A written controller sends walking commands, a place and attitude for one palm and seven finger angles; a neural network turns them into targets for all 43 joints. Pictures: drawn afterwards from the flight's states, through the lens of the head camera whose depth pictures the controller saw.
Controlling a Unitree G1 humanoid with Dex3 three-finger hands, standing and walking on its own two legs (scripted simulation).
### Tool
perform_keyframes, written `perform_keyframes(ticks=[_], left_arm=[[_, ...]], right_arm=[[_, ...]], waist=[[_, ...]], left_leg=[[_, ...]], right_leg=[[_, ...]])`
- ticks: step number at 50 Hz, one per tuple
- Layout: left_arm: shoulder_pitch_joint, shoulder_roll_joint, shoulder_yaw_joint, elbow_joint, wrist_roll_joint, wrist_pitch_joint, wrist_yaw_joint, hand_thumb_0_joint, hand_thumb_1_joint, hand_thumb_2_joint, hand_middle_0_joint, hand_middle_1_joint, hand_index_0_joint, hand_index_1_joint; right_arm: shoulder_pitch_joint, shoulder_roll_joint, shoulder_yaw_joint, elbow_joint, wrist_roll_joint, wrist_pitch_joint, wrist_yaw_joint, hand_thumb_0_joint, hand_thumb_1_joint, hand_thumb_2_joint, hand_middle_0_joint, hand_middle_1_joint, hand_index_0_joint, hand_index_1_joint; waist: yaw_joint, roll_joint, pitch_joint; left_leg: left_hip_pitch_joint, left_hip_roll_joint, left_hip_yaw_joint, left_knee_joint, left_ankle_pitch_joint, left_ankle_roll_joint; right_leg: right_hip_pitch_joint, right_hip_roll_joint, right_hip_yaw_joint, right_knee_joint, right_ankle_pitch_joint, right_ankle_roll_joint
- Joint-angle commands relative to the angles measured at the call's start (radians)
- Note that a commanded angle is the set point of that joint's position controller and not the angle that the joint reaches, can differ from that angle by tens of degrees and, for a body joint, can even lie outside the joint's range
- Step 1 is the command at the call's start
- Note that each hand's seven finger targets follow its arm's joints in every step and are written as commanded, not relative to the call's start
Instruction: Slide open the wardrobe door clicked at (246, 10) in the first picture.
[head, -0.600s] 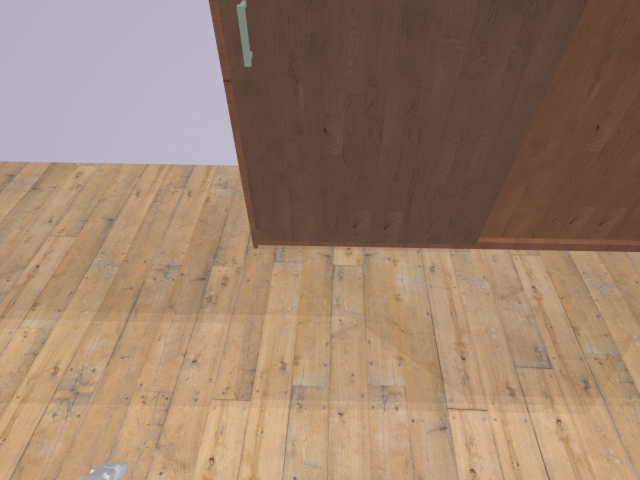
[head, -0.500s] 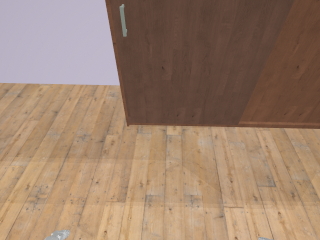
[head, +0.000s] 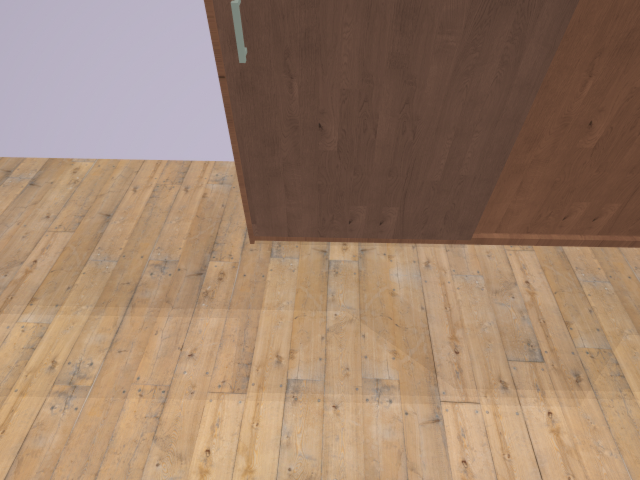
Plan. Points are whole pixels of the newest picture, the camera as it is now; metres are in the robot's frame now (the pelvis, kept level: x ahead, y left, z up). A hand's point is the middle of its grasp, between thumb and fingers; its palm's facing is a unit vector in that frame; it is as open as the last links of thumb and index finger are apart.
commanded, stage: stand and wait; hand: left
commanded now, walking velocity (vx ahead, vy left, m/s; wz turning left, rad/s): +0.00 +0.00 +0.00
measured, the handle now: (240, 30) +1.10 +0.27 +0.10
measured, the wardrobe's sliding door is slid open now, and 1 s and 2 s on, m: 0.00 0.00 0.00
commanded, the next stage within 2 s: look at it before walking up in 0.22 s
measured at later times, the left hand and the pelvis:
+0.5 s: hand out of the picture +0.09 +0.24 -0.15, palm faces -0.02 -0.94 -0.34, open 7.4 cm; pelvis +0.00 +0.00 +0.00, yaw +0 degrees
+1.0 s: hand out of the picture +0.07 +0.24 -0.15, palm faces -0.01 -0.94 -0.34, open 7.4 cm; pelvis +0.00 +0.00 +0.00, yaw +0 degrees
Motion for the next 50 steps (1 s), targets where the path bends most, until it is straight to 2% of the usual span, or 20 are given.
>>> perform_keyframes(ticks=[1, 7, 16, 29, 35, 47, 48, 49, 50], left_arm=[[-0.056, 0.212, 0.037, -0.069, -0.002, -0.025, 0.011, 0.000, 0.900, 0.900, -0.200, -0.300, -0.200, -0.300], [-0.059, 0.212, 0.038, -0.063, -0.002, -0.026, 0.011, 0.000, 0.900, 0.900, -0.200, -0.300, -0.200, -0.300], [-0.066, 0.212, 0.039, -0.066, 0.000, -0.029, 0.013, 0.000, 0.900, 0.900, -0.200, -0.300, -0.200, -0.300], [-0.069, 0.210, 0.039, -0.068, 0.000, -0.028, 0.011, 0.000, 0.900, 0.900, -0.200, -0.300, -0.200, -0.300], [-0.060, 0.210, 0.039, -0.064, -0.001, -0.029, 0.012, 0.000, 0.900, 0.900, -0.200, -0.300, -0.200, -0.300], [-0.058, 0.211, 0.038, -0.054, -0.001, -0.029, 0.013, 0.000, 0.900, 0.900, -0.200, -0.300, -0.200, -0.300], [-0.020, 0.140, 0.024, -0.036, -0.003, -0.021, 0.015, 0.000, 0.900, 0.900, -0.200, -0.300, -0.200, -0.300], [0.016, 0.093, 0.014, -0.023, 0.000, -0.008, 0.017, 0.000, 0.900, 0.900, -0.200, -0.300, -0.200, -0.300], [0.046, 0.091, 0.017, -0.022, 0.004, -0.001, 0.015, 0.000, 0.900, 0.900, -0.200, -0.300, -0.200, -0.300]], right_arm=[[-0.065, -0.198, -0.035, -0.070, -0.002, -0.027, -0.012, 0.000, -0.900, -0.900, 0.200, 0.300, 0.200, 0.300], [-0.057, -0.201, -0.033, -0.058, -0.002, -0.028, -0.012, 0.000, -0.900, -0.900, 0.200, 0.300, 0.200, 0.300], [-0.061, -0.198, -0.034, -0.056, -0.002, -0.030, -0.012, 0.000, -0.900, -0.900, 0.200, 0.300, 0.200, 0.300], [-0.070, -0.200, -0.032, -0.058, -0.002, -0.029, -0.012, 0.000, -0.900, -0.900, 0.200, 0.300, 0.200, 0.300], [-0.066, -0.201, -0.032, -0.057, 0.000, -0.031, -0.014, 0.000, -0.900, -0.900, 0.200, 0.300, 0.200, 0.300], [-0.063, -0.200, -0.029, -0.048, 0.001, -0.029, -0.015, 0.000, -0.900, -0.900, 0.200, 0.300, 0.200, 0.300], [-0.043, -0.133, -0.013, -0.036, -0.003, -0.021, -0.012, 0.000, -0.900, -0.900, 0.200, 0.300, 0.200, 0.300], [-0.005, -0.076, 0.000, -0.025, -0.007, -0.009, -0.007, 0.000, -0.900, -0.900, 0.200, 0.300, 0.200, 0.300], [0.019, -0.070, -0.001, -0.024, -0.010, -0.002, -0.004, 0.000, -0.900, -0.900, 0.200, 0.300, 0.200, 0.300]], waist=[[-0.001, -0.009, -0.052], [-0.001, -0.011, -0.065], [-0.002, -0.011, -0.071], [-0.002, 0.005, -0.060], [-0.001, -0.003, -0.090], [-0.002, -0.006, -0.067], [0.001, 0.005, -0.077], [0.001, -0.003, -0.069], [0.009, -0.020, -0.053]], left_leg=[[0.003, 0.111, -0.095, -0.073, 0.093, 0.035], [0.008, 0.115, -0.095, -0.080, 0.099, 0.033], [0.024, 0.118, -0.091, -0.078, 0.149, 0.031], [0.031, 0.119, -0.093, -0.093, 0.136, 0.028], [0.054, 0.124, -0.092, -0.086, 0.201, 0.030], [0.051, 0.123, -0.095, -0.103, 0.184, 0.026], [0.045, 0.117, -0.087, -0.092, 0.140, 0.019], [0.023, 0.105, -0.081, -0.078, 0.053, 0.013], [-0.014, 0.091, -0.080, -0.056, -0.059, 0.019]], right_leg=[[-0.001, -0.110, 0.110, -0.089, 0.095, -0.040], [0.008, -0.110, 0.110, -0.093, 0.096, -0.039], [0.019, -0.113, 0.104, -0.090, 0.163, -0.038], [0.015, -0.109, 0.105, -0.108, 0.141, -0.035], [0.043, -0.111, 0.097, -0.096, 0.212, -0.036], [0.043, -0.111, 0.097, -0.112, 0.200, -0.034], [0.049, -0.113, 0.086, -0.115, 0.140, -0.021], [0.044, -0.109, 0.076, -0.106, 0.014, -0.012], [0.034, -0.107, 0.084, -0.110, -0.131, -0.014]])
